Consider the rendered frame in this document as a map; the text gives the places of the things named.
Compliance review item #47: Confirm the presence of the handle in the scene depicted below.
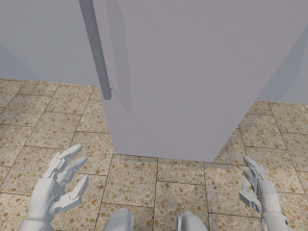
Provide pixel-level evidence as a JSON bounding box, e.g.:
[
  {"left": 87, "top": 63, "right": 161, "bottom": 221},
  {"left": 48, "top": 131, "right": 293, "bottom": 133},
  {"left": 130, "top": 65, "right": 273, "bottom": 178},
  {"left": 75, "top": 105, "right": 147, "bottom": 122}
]
[{"left": 79, "top": 0, "right": 113, "bottom": 100}]

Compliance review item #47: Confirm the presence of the robot right hand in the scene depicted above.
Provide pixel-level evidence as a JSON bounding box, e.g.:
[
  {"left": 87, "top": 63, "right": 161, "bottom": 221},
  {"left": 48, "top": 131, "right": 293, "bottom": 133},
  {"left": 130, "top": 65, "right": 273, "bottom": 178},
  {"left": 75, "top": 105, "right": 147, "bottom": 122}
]
[{"left": 239, "top": 155, "right": 282, "bottom": 215}]

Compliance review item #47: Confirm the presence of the fridge door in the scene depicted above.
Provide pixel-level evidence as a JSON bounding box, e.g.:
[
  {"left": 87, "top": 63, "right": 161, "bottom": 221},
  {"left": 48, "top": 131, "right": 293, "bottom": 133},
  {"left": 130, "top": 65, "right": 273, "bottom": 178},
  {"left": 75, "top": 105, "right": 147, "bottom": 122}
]
[{"left": 73, "top": 0, "right": 308, "bottom": 163}]

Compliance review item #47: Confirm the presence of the left robot forearm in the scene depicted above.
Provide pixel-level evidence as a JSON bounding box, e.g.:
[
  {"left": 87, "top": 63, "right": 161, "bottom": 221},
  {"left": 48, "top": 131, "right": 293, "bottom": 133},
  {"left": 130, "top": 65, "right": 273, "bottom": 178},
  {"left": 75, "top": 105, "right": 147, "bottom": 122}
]
[{"left": 18, "top": 218, "right": 53, "bottom": 231}]

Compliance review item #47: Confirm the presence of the robot right thigh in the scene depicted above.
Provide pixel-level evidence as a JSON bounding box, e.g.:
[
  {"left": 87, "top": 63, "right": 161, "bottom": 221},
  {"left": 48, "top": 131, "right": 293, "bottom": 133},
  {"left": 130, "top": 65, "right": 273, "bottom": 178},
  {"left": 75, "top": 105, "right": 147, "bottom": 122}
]
[{"left": 175, "top": 214, "right": 208, "bottom": 231}]

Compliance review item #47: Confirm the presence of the robot thigh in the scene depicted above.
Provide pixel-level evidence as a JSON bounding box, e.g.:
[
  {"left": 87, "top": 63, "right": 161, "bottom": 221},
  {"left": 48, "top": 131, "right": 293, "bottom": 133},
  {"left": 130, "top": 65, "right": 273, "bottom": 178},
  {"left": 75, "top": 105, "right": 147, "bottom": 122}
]
[
  {"left": 103, "top": 210, "right": 135, "bottom": 231},
  {"left": 175, "top": 214, "right": 208, "bottom": 231}
]

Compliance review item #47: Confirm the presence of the robot left thigh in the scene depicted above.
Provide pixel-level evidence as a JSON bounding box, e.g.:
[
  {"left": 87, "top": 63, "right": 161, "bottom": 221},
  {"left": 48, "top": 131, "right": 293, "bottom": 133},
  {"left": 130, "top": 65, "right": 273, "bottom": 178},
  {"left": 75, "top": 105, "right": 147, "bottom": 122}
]
[{"left": 103, "top": 210, "right": 135, "bottom": 231}]

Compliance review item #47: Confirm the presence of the right robot forearm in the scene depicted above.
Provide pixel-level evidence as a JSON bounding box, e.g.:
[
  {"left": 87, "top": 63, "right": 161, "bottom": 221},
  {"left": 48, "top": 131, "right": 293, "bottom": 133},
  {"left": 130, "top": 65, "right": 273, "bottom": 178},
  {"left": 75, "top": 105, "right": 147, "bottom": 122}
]
[{"left": 260, "top": 212, "right": 293, "bottom": 231}]

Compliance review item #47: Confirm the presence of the robot left hand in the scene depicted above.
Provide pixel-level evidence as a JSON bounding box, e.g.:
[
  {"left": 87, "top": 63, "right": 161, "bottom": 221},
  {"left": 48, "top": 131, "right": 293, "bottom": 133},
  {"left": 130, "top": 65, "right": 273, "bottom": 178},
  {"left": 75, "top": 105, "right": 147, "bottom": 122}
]
[{"left": 27, "top": 143, "right": 89, "bottom": 223}]

